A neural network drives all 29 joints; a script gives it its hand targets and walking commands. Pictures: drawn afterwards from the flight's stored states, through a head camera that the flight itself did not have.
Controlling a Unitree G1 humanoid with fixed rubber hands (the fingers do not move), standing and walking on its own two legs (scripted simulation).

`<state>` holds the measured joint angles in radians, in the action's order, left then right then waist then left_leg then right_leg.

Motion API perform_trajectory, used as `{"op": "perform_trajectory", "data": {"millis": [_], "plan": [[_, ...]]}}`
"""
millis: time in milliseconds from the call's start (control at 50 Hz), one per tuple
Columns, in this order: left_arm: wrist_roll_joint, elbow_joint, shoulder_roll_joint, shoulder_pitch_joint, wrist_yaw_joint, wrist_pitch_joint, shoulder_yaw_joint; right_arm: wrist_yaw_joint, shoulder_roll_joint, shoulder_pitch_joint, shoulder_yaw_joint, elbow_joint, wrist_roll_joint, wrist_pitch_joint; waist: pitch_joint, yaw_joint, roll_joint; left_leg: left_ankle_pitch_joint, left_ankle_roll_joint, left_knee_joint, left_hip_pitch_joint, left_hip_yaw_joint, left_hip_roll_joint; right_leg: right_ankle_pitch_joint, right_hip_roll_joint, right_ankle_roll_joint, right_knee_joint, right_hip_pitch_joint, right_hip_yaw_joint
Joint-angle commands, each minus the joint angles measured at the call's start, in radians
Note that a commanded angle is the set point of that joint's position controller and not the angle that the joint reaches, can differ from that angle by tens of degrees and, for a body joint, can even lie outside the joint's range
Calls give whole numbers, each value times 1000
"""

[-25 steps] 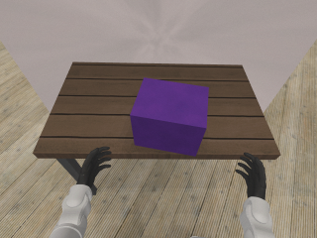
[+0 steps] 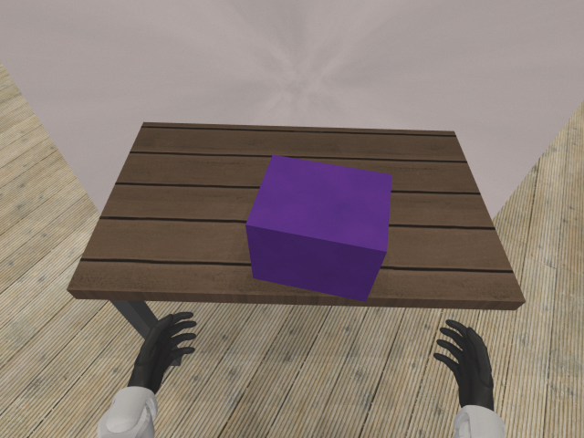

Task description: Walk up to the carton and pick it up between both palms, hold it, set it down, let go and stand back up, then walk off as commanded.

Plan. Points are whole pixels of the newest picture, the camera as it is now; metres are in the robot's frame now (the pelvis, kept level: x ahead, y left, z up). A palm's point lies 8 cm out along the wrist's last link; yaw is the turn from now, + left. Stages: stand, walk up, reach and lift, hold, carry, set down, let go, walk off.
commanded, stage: set down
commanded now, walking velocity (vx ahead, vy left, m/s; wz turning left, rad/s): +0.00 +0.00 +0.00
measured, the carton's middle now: (319, 228) +0.48 -0.03 -0.07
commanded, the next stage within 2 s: let go in 1.52 s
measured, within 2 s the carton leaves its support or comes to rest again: neither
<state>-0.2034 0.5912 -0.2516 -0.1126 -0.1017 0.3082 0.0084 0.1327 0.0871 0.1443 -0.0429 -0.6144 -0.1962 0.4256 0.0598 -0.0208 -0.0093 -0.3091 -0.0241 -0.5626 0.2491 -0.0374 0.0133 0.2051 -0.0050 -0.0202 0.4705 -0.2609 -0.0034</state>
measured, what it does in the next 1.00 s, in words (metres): stands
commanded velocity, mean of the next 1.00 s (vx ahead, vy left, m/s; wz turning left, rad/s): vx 0.00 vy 0.00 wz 0.00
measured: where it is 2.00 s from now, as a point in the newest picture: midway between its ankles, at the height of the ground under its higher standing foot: outside the picture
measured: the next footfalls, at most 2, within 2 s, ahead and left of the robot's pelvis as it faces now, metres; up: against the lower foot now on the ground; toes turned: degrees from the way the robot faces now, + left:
none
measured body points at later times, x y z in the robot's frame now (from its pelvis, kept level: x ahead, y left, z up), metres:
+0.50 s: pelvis +0.01 -0.01 +0.00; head +0.04 +0.00 +0.45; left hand +0.22 +0.21 -0.07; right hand +0.20 -0.23 -0.05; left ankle -0.01 +0.09 -0.73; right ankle +0.03 -0.14 -0.73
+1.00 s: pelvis +0.01 -0.02 +0.01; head +0.02 -0.01 +0.45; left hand +0.20 +0.21 -0.07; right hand +0.19 -0.23 -0.07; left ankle -0.01 +0.09 -0.73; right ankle +0.03 -0.14 -0.73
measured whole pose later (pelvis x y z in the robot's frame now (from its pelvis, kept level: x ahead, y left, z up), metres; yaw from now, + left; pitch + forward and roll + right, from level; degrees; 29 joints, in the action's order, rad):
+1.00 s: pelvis +0.01 -0.02 +0.01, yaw +0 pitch -1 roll +0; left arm -0.10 0.57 -0.25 -0.14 -0.03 0.02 0.02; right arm 0.05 0.09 0.14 -0.04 -0.68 -0.09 0.27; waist 0.05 -0.01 -0.01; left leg -0.27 0.00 -0.47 0.17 -0.04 0.01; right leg 0.21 0.00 -0.01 0.45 -0.22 0.00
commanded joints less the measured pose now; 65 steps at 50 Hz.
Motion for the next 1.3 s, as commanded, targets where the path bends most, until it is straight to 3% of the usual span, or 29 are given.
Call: {"op": "perform_trajectory", "data": {"millis": [0,100,520,900,1280], "plan": [[27,-144,-161,18,21,-27,32,-32,57,-44,26,84,71,-17,-117,12,108,185,80,183,-118,45,13,-2,54,82,-106,232,13],[41,-142,-146,20,34,-68,28,-42,75,-57,8,83,85,-50,-110,17,114,164,82,201,-104,42,15,10,55,81,-104,236,6],[101,-190,-94,-70,55,-167,-18,-74,146,27,4,33,113,-63,-168,27,105,426,110,180,-232,7,-2,-167,67,69,-127,242,-7],[138,-195,-59,-46,85,-288,-35,-107,184,-19,-10,-6,159,-145,-126,42,103,350,105,221,-186,-22,-4,-99,66,69,-135,234,-28],[173,-201,-17,-54,110,-380,-48,-141,207,-21,-22,-25,187,-188,-127,44,97,392,110,222,-201,-32,1,-115,71,66,-126,219,-44]]}}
